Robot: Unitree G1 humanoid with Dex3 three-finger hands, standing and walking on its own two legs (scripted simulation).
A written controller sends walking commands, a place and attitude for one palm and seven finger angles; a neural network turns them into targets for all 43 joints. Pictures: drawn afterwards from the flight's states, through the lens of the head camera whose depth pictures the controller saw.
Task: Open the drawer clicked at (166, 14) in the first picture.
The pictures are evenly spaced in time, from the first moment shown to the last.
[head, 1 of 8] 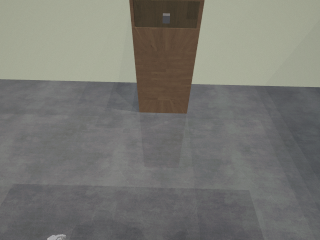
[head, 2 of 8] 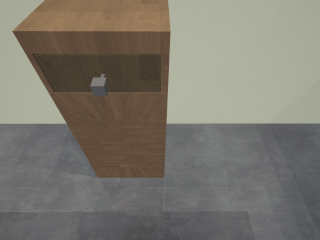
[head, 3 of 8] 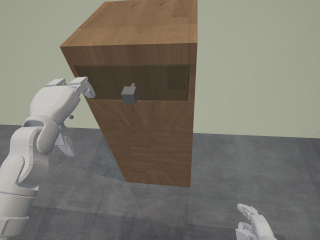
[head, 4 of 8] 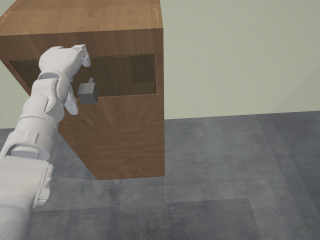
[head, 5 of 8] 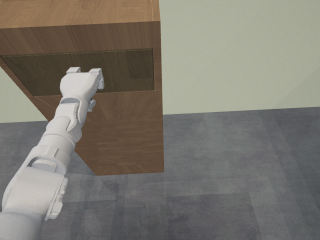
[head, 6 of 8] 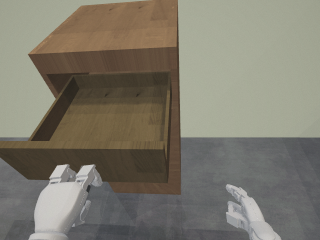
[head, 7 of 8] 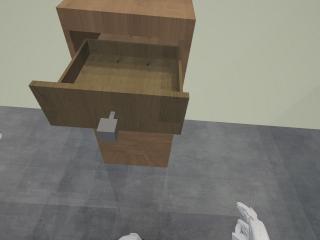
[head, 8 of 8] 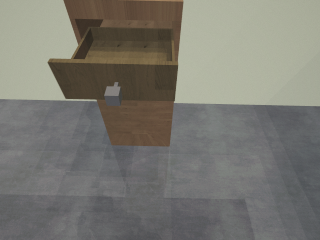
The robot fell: no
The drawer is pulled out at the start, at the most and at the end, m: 0.00 0.29 0.29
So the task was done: yes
